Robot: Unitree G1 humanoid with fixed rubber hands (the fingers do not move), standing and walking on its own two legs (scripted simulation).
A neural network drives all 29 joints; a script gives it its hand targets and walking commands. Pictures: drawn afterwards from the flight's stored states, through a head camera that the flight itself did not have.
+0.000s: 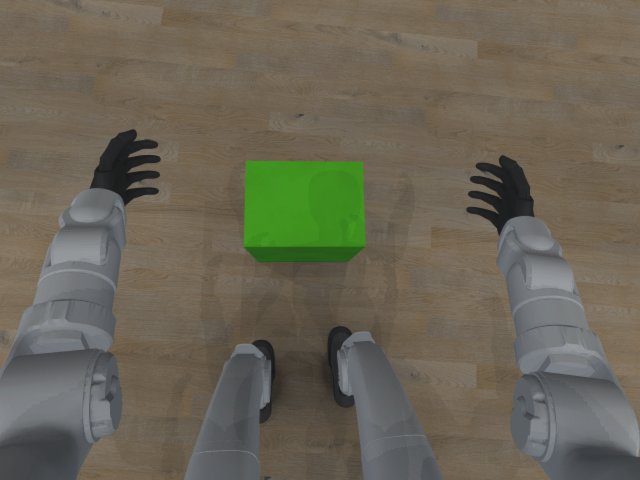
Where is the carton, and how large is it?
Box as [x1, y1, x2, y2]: [244, 161, 365, 261]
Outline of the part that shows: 246,161 244,247 258,261 347,261 365,246 362,162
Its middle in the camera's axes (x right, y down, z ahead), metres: -0.04 -0.04 +0.95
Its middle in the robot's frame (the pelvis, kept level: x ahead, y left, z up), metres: +0.50 -0.02 -0.55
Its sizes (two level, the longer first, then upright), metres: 0.252 0.186 0.290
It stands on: the floor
